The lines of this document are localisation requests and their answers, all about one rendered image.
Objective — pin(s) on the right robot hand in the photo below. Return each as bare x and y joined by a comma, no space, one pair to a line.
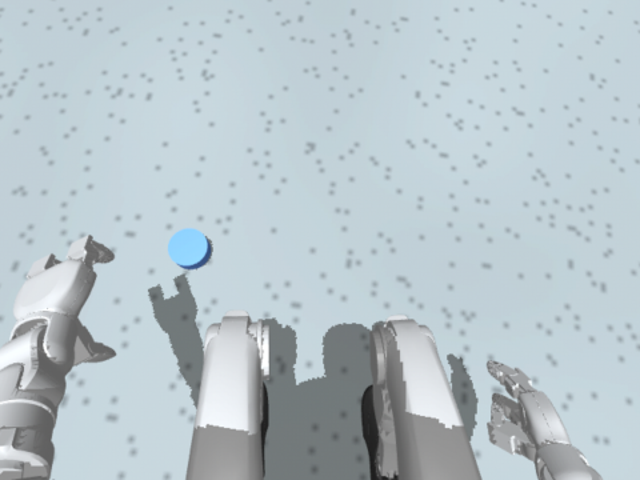
534,420

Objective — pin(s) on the right robot foot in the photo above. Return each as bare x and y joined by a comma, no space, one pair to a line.
370,434

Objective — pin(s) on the tin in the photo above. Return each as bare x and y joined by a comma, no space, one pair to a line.
189,248

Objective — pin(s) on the right robot arm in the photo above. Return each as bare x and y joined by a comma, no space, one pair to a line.
559,461

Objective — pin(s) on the left robot hand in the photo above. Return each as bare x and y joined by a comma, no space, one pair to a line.
64,287

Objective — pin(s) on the left robot arm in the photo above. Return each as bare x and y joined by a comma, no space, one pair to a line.
33,366

